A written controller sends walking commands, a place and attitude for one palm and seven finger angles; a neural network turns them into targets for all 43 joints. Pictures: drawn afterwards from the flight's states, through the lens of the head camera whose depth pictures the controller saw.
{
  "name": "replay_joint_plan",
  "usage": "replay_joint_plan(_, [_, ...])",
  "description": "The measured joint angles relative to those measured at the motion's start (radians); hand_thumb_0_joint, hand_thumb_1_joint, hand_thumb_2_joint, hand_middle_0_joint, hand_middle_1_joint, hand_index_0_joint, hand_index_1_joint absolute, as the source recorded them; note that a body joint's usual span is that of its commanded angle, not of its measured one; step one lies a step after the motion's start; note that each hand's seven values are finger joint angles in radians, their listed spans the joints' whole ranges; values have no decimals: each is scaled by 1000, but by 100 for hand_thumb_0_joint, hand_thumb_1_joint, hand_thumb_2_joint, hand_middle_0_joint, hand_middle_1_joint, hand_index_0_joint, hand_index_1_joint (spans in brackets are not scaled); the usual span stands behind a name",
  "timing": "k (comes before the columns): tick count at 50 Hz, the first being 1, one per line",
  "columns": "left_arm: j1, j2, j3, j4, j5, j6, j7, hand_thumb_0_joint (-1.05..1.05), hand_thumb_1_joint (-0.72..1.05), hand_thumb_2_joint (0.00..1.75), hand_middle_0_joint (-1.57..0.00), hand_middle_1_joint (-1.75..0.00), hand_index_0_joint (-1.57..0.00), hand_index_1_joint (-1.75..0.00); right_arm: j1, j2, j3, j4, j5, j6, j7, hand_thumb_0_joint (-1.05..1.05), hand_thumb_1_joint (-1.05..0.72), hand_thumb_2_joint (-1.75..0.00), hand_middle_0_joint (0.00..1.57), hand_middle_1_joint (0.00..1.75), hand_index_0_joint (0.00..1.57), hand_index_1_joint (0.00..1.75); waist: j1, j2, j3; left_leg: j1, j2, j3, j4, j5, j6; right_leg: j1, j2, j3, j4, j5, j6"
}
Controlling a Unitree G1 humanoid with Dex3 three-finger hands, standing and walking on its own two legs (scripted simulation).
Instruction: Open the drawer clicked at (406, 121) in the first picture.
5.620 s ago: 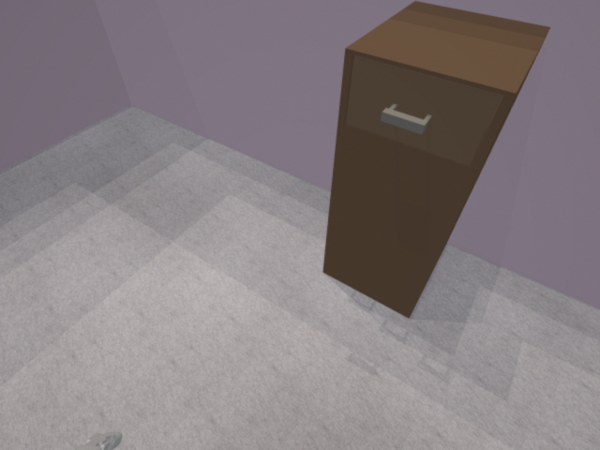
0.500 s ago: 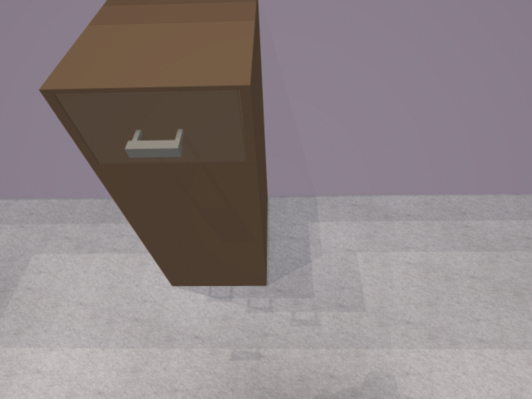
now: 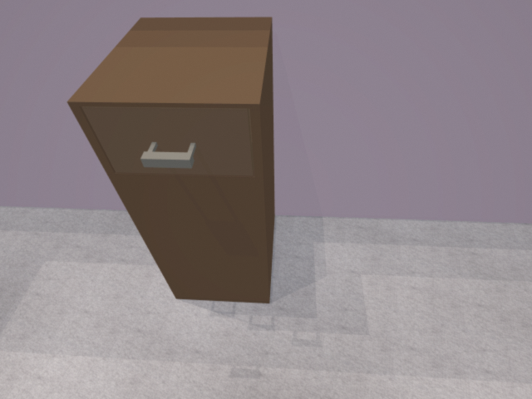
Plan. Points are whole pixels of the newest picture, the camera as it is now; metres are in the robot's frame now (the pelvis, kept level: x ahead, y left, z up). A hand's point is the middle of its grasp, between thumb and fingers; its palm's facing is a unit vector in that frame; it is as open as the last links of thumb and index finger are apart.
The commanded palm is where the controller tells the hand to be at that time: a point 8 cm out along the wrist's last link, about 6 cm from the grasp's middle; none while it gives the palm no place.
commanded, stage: raise the hand with hooked fingers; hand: left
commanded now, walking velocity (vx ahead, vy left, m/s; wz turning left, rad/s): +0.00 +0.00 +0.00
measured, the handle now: (170, 153) +0.56 +0.27 +0.04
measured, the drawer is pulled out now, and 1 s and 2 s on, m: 0.00 0.00 0.00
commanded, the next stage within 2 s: move the hooked fingers above the handle in 1.82 s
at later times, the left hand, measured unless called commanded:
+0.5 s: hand (105, 385) +0.14 +0.25 -0.03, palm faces +0.07 -0.08 -0.99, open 9.5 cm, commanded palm +0.14 +0.25 +0.04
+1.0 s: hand (73, 294) +0.22 +0.29 +0.07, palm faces +0.16 -0.08 -0.98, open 12.4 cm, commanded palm +0.19 +0.29 +0.13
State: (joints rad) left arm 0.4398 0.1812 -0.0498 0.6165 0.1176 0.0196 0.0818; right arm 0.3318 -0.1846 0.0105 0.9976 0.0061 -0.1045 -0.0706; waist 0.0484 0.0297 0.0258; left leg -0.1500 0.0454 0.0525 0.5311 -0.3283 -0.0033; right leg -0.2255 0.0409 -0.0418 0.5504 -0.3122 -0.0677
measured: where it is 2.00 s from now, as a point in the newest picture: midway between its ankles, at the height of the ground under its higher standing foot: outside the picture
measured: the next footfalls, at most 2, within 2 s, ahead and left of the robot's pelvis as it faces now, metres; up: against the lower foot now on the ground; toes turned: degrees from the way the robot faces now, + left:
none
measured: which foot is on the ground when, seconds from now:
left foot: down 0.00-1.00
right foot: down 0.00-1.00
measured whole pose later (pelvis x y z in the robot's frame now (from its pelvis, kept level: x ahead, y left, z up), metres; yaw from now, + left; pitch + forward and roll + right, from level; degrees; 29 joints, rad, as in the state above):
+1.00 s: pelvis -0.05 +0.06 +0.00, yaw +1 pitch +1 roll +0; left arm 0.09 0.41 -0.10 -0.06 1.00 0.06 0.24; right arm 0.15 -0.26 -0.02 0.64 -0.02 0.09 -0.01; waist 0.09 0.06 -0.01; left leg -0.26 -0.04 0.05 0.55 -0.31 0.05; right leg -0.33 -0.03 -0.01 0.57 -0.25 0.01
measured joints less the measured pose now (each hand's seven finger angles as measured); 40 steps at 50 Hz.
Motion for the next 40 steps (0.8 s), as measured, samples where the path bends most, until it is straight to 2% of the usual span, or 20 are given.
replay_joint_plan(2, [33,25,-25,-241,41,10,67,2,90,89,-20,-32,-21,-32,3,-33,-16,-61,22,-70,-20,2,-92,-90,20,30,20,30,-9,22,-18,-22,-10,-7,-20,-21,-26,-42,-12,-5,27,-4,4])
replay_joint_plan(4, [11,50,-31,-404,136,14,119,2,87,88,-21,-33,-21,-33,-33,-63,-27,-119,24,-98,-26,2,-92,-90,20,30,20,30,-19,33,-39,-70,-29,-5,-3,-5,-23,-96,-31,-1,60,-4,10])
replay_joint_plan(6, [-40,82,-24,-498,275,6,170,2,84,86,-21,-35,-21,-35,-87,-83,-35,-185,6,-94,-21,2,-92,-90,20,30,20,30,-29,35,-71,-134,-40,6,31,1,-10,-167,-42,11,101,-3,14])
replay_joint_plan(9, [-122,110,-13,-545,507,-9,247,2,79,84,-21,-38,-21,-38,-166,-89,-49,-294,-25,-53,10,2,-91,-90,19,30,20,30,-34,21,-110,-219,-45,24,84,-4,-9,-262,-47,29,163,-5,15])
replay_joint_plan(12, [-128,98,-32,-573,707,-16,291,1,72,82,-21,-42,-21,-42,-223,-90,-57,-388,-36,14,55,1,-91,-90,19,30,19,30,-15,-5,-128,-269,-41,48,120,-9,-10,-323,-42,53,200,0,13])
replay_joint_plan(14, [-108,85,-63,-585,813,-17,307,1,68,80,-21,-45,-22,-45,-247,-95,-57,-432,-39,60,75,1,-91,-90,19,30,19,30,4,-25,-128,-294,-42,52,141,-11,-7,-349,-44,57,222,0,13])
replay_joint_plan(17, [-77,78,-104,-581,931,-9,329,1,61,77,-22,-49,-23,-49,-269,-97,-57,-471,-43,119,87,1,-90,-90,19,30,19,30,34,-50,-113,-319,-46,42,172,-15,-3,-366,-49,49,243,-3,14])
replay_joint_plan(19, [-72,89,-119,-564,982,1,346,0,55,75,-23,-52,-24,-52,-277,-90,-56,-481,-50,145,83,1,-90,-90,19,30,19,30,53,-56,-100,-330,-47,29,191,-18,-1,-367,-51,37,250,-4,14])
replay_joint_plan(22, [-112,133,-117,-540,1011,-2,366,0,48,72,-24,-57,-25,-57,-285,-67,-47,-474,-62,162,69,1,-90,-90,19,30,19,30,67,-52,-85,-346,-51,-2,225,-26,3,-361,-48,20,258,-6,15])
replay_joint_plan(24, [-159,160,-104,-531,998,-10,371,0,43,70,-25,-60,-26,-60,-288,-46,-36,-458,-65,162,60,1,-90,-90,19,30,20,30,65,-39,-78,-347,-52,-20,244,-31,4,-347,-48,6,258,-9,16])
replay_joint_plan(28, [-265,182,-78,-525,945,10,355,0,33,66,-26,-66,-27,-66,-277,-7,-3,-423,-62,162,49,1,-90,-90,20,30,20,30,42,0,-77,-320,-55,-35,247,-36,7,-303,-52,-8,237,-4,28])
replay_joint_plan(31, [-332,173,-70,-512,912,56,310,0,26,63,-26,-70,-27,-70,-255,12,20,-401,-48,172,47,1,-90,-90,20,30,20,30,27,20,-81,-280,-60,-24,208,-24,17,-266,-55,4,197,11,40])
replay_joint_plan(35, [-356,162,-79,-525,885,108,202,0,18,59,-26,-76,-27,-76,-212,12,40,-392,-30,194,47,1,-90,-90,20,30,20,30,17,24,-76,-215,-68,5,127,3,31,-217,-58,35,133,38,53])
replay_joint_plan(38, [-336,165,-82,-555,885,99,140,0,11,56,-27,-81,-28,-81,-184,-4,38,-391,-30,202,49,1,-90,-90,20,30,20,30,14,18,-62,-176,-72,18,83,16,38,-185,-59,48,95,52,59])
replay_joint_plan(40, [-310,173,-76,-588,890,74,120,0,6,54,-27,-84,-28,-84,-169,-18,29,-388,-34,203,51,1,-90,-90,20,30,20,30,15,15,-51,-157,-73,22,63,19,42,-166,-59,53,76,57,62])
